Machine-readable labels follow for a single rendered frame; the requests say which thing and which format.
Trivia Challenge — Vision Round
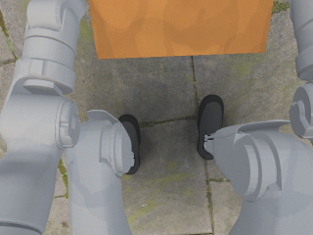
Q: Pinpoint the right robot thigh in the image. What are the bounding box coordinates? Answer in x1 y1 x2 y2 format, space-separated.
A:
228 130 313 235

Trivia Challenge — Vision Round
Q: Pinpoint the left robot thigh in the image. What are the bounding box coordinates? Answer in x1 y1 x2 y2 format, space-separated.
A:
67 119 133 235

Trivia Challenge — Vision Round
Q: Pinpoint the robot right upper arm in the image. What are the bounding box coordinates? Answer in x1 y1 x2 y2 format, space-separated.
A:
289 79 313 146

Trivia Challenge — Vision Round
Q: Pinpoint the robot thigh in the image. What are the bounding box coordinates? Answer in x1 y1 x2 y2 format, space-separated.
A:
67 119 133 235
228 130 313 235

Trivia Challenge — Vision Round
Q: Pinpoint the robot left upper arm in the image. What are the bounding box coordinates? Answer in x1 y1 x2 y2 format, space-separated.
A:
0 92 81 235

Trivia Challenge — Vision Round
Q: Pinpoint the left robot forearm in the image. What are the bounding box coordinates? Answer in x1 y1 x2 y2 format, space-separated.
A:
0 0 86 143

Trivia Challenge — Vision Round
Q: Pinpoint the right robot forearm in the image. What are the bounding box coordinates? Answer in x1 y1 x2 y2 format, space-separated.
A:
289 0 313 81

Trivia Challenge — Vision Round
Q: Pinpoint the carton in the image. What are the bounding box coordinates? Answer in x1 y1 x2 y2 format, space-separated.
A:
88 0 274 60

